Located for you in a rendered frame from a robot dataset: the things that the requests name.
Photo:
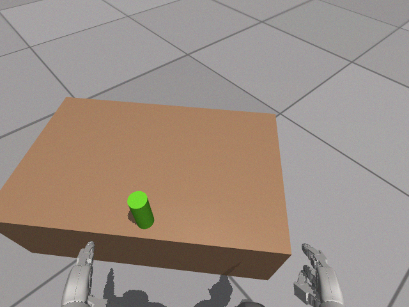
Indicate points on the right robot hand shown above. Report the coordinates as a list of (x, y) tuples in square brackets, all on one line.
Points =
[(325, 284)]

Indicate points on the left robot hand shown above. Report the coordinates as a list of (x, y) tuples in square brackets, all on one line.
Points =
[(78, 284)]

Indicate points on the can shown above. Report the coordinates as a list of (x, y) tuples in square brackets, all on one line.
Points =
[(141, 210)]

